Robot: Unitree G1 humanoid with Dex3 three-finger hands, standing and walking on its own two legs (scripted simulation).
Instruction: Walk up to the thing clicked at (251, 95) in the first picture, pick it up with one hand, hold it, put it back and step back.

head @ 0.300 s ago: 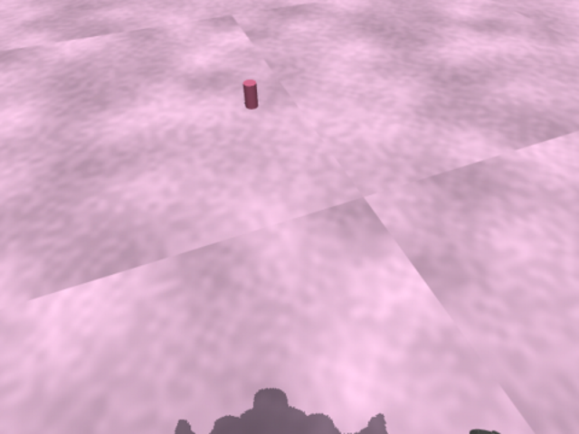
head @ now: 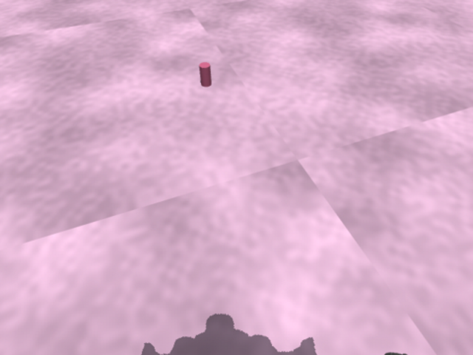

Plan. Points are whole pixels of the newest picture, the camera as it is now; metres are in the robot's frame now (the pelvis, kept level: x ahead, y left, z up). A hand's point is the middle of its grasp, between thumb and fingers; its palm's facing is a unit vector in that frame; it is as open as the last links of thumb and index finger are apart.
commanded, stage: stand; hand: left
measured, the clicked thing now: (205, 74) +2.00 +0.20 -0.70
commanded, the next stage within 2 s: walk up in 0.82 s
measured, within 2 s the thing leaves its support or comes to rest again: neither
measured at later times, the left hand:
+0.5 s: hand out of the picture +0.09 +0.26 -0.16, palm faces -0.01 -0.94 -0.34, open 7.4 cm
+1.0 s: hand out of the picture +0.10 +0.28 -0.15, palm faces -0.05 -0.93 -0.36, open 7.4 cm
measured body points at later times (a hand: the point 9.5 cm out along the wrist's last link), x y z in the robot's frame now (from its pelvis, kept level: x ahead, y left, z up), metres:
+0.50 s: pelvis +0.01 +0.01 +0.00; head +0.02 +0.00 +0.45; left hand +0.09 +0.30 -0.13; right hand +0.10 -0.29 -0.13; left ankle +0.00 +0.13 -0.75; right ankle +0.00 -0.12 -0.75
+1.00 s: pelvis +0.03 +0.00 -0.01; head +0.04 -0.01 +0.44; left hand +0.11 +0.32 -0.13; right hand +0.09 -0.33 -0.13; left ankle +0.00 +0.12 -0.75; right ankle +0.02 -0.12 -0.73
